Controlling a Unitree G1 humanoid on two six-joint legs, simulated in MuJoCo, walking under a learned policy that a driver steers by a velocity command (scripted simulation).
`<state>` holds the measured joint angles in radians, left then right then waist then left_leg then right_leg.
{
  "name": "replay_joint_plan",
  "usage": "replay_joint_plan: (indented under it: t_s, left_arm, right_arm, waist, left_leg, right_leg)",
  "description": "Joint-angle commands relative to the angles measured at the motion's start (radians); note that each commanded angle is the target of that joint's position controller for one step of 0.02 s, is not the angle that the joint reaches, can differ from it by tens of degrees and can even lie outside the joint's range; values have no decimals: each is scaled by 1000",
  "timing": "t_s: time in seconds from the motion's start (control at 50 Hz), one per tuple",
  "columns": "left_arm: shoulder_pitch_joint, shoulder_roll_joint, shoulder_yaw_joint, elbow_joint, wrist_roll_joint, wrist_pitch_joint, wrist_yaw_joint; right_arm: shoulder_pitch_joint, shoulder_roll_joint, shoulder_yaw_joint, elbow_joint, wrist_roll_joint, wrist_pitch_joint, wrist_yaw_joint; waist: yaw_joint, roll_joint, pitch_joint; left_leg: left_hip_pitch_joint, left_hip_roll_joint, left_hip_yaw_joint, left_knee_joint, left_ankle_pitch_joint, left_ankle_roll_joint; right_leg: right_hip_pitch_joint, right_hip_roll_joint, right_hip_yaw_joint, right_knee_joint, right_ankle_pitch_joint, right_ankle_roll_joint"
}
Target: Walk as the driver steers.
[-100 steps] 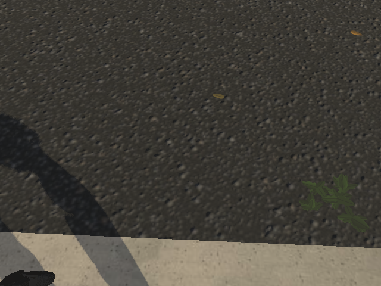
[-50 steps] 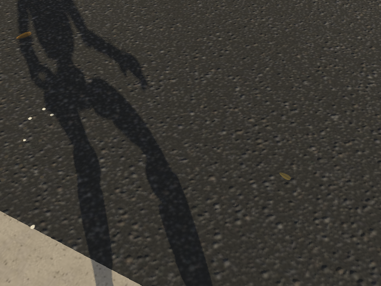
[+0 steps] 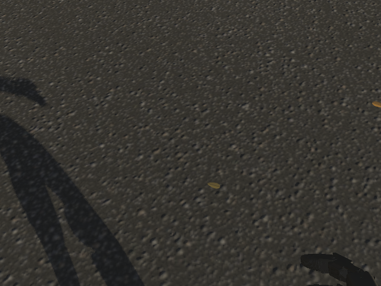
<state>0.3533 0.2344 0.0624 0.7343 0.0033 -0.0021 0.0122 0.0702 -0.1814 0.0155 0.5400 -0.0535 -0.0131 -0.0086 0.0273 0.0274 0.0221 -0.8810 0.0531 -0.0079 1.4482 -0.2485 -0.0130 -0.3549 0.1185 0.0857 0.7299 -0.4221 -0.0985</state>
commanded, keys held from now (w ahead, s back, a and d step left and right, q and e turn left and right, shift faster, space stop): e+shift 0.04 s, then q+shift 0.02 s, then w+q+shift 0.94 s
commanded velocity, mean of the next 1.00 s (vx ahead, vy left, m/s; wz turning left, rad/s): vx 0.74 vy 0.00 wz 0.47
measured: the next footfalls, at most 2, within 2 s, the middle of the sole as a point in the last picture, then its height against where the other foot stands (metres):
left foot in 0.30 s outside the picture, level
right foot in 0.74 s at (234, 193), level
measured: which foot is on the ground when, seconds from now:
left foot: up 0.00-0.28, down 0.30-0.76, up 0.78-1.00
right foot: down 0.00-0.34, up 0.36-0.72, down 0.74-1.00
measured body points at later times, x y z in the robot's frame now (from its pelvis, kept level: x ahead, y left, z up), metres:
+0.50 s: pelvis +0.33 +0.04 +0.02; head +0.34 +0.04 +0.47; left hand +0.49 +0.28 -0.07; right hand +0.36 -0.25 -0.10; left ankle +0.30 +0.09 -0.72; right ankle +0.32 -0.10 -0.63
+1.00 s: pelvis +0.77 +0.08 +0.02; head +0.79 +0.09 +0.47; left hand +0.61 +0.34 -0.10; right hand +1.09 -0.05 -0.05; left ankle +0.78 +0.19 -0.62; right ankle +0.75 -0.09 -0.72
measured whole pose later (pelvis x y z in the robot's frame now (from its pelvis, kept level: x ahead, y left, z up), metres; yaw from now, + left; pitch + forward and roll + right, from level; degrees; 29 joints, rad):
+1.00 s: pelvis +0.77 +0.08 +0.02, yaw +31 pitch +3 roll -3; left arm 0.44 0.33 0.07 0.83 0.03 -0.11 0.01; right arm 0.10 -0.37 -0.07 0.63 -0.04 0.01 0.08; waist 0.05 0.06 -0.01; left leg -0.78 0.06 0.03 1.24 -0.19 0.10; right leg -0.05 -0.02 -0.19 0.36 -0.34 0.04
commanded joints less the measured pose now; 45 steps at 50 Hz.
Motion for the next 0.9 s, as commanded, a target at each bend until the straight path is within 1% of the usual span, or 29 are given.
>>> replay_joint_plan:
  t_s: [0.02,0.06,0.1,0.14,0.18,0.24,0.28,0.3,0.32,0.34,0.36,0.38,0.4,0.42,0.44,0.5,0.56,0.6,0.66,0.7,0.72,0.74,0.76,0.78,0.8,0.82,0.84,0.86,0.9]
  left_arm:
    - [-25,156,45,-74,-5,-23,25]
    - [14,164,51,-67,-9,-10,38]
    - [57,153,44,-53,4,-17,27]
    - [71,136,36,-45,12,-43,9]
    - [62,153,40,-37,26,-70,3]
    - [53,182,38,-15,31,-82,8]
    - [82,197,33,9,45,-82,11]
    - [66,207,31,8,50,-77,9]
    - [56,187,23,-15,38,-78,8]
    - [19,112,1,-70,25,-86,1]
    - [-84,111,-6,-117,48,-110,-10]
    - [-158,146,-4,-141,36,-124,-19]
    - [-187,173,-4,-141,40,-134,-26]
    - [-201,161,-8,-153,47,-134,-29]
    - [-190,140,-18,-158,61,-121,-32]
    - [-213,105,-42,-180,76,-79,-42]
    - [-391,83,-63,-235,44,-72,-59]
    - [-465,68,-72,-247,31,-74,-63]
    - [-486,94,-64,-247,21,-84,-53]
    - [-392,137,-45,-222,21,-90,-37]
    - [-255,180,-24,-189,21,-95,-22]
    - [-52,223,-1,-150,27,-102,-1]
    - [207,313,33,-125,54,-100,27]
    - [129,384,45,-121,71,-98,17]
    - [19,294,43,-135,66,-88,13]
    - [-31,196,19,-133,57,-85,11]
    - [-32,150,6,-105,57,-85,7]
    - [-11,135,1,-71,56,-88,9]
    - [17,101,-7,-19,38,-107,-1]
  right_arm:
    - [6,-105,-33,-30,5,14,5]
    - [-48,-60,-14,-25,13,13,15]
    - [-106,-43,-7,-20,14,9,38]
    - [-160,-76,-25,-22,26,9,49]
    - [-176,-137,-49,-21,33,10,59]
    - [-119,-158,-66,2,32,6,68]
    - [33,-180,-92,52,42,7,58]
    - [209,-192,-106,109,45,-2,51]
    - [371,-231,-125,147,38,-14,42]
    - [480,-308,-149,158,27,-25,46]
    - [385,-247,-126,171,45,-30,59]
    - [322,-250,-133,153,47,-32,60]
    - [317,-241,-135,148,48,-36,52]
    - [320,-229,-129,155,49,-43,43]
    - [311,-200,-116,165,49,-50,35]
    - [321,-233,-118,174,55,-70,26]
    - [350,-235,-120,171,46,-71,23]
    - [385,-251,-127,187,54,-69,21]
    - [405,-276,-135,202,63,-71,15]
    - [394,-297,-139,207,62,-70,9]
    - [385,-326,-145,211,56,-72,15]
    - [336,-333,-148,198,53,-79,23]
    - [304,-221,-117,163,43,-91,23]
    - [379,-130,-86,92,98,-88,26]
    - [321,-197,-88,125,72,-67,16]
    - [236,-221,-93,128,46,-57,24]
    - [194,-207,-91,125,35,-47,38]
    - [144,-186,-88,107,17,-35,55]
    - [123,-137,-73,77,15,-4,78]
  waist:
    - [-19,-38,-79]
    - [15,-53,-119]
    - [59,-116,-127]
    - [80,-155,-69]
    - [72,-141,7]
    - [44,-100,44]
    - [-16,-100,-37]
    - [-102,-72,-118]
    - [-171,-9,-203]
    - [-188,192,-248]
    - [-122,191,-149]
    - [-104,85,-63]
    - [-100,-27,-59]
    - [-77,-62,-27]
    - [-40,-67,-1]
    - [-16,-27,56]
    - [-75,-4,112]
    - [-118,19,96]
    - [-131,33,53]
    - [-81,36,-23]
    - [-9,16,-125]
    - [109,7,-232]
    - [205,-119,-409]
    - [85,-465,-538]
    - [74,-316,-380]
    - [83,-185,-248]
    - [71,-84,-154]
    - [57,-82,-92]
    - [16,-132,-28]
  left_leg:
    - [71,-37,43,-275,115,-4]
    - [64,-62,56,-446,184,4]
    - [91,-46,84,-561,221,3]
    - [117,10,49,-650,249,16]
    - [95,34,29,-746,227,55]
    - [246,-35,109,-865,61,119]
    - [477,-134,168,-884,-56,167]
    - [679,-173,178,-910,-58,191]
    - [1010,-65,-27,-910,-201,256]
    - [1168,183,-588,-1067,-620,392]
    - [1081,221,-900,-1277,-608,386]
    - [982,229,-783,-1270,-510,386]
    - [905,207,-664,-1249,-389,374]
    - [829,162,-587,-1255,-315,356]
    - [763,109,-523,-1269,-281,334]
    - [632,41,-424,-1302,-242,330]
    - [522,-13,-379,-1356,-98,301]
    - [554,-19,-378,-1344,17,270]
    - [679,12,-400,-1269,273,242]
    - [743,15,-386,-1123,560,200]
    - [740,-7,-354,-942,710,176]
    - [592,-56,-332,-684,630,150]
    - [433,-115,-237,-324,243,152]
    - [179,-186,-141,-57,-233,128]
    - [60,-90,-105,14,-127,142]
    - [43,-46,-80,-22,-56,142]
    - [65,-12,-72,-64,-33,136]
    - [74,17,-76,-94,-37,130]
    - [53,53,-73,-106,-43,117]
  right_leg:
    - [113,-163,224,-250,917,-81]
    - [249,-154,193,-244,931,-47]
    - [303,-178,201,-373,636,-70]
    - [324,-247,274,-500,343,-118]
    - [415,-303,279,-573,239,-129]
    - [464,-313,149,-541,561,-86]
    - [467,-301,58,-308,1068,-63]
    - [402,-273,-5,-80,1190,-51]
    - [98,-233,-36,219,1050,-18]
    - [-248,-57,-108,630,451,54]
    - [-408,-13,15,693,103,41]
    - [-444,-84,55,711,166,45]
    - [-427,-131,55,666,205,55]
    - [-413,-154,52,613,203,69]
    - [-398,-172,44,558,208,82]
    - [-411,-210,-10,409,194,117]
    - [-317,-189,-75,94,334,155]
    - [-235,-163,-93,-54,438,157]
    - [-147,-135,-81,-167,482,139]
    - [17,-93,-85,-219,373,118]
    - [199,-67,-97,-215,281,99]
    - [477,-137,-43,-180,232,73]
    - [736,-394,206,-190,-196,43]
    - [848,-631,806,-444,-483,-53]
    - [726,-581,768,-473,-541,-64]
    - [605,-530,561,-436,-371,-46]
    - [480,-493,410,-438,-160,-34]
    - [399,-452,292,-457,-30,-17]
    - [322,-438,160,-493,100,-2]
Keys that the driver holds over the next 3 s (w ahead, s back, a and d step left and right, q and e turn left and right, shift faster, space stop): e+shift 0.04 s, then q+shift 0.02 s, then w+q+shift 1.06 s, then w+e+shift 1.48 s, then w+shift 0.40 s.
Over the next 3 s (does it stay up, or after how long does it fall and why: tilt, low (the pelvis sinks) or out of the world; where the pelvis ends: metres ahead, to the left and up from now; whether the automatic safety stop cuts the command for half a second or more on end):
stays up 2.48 0.48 -0.01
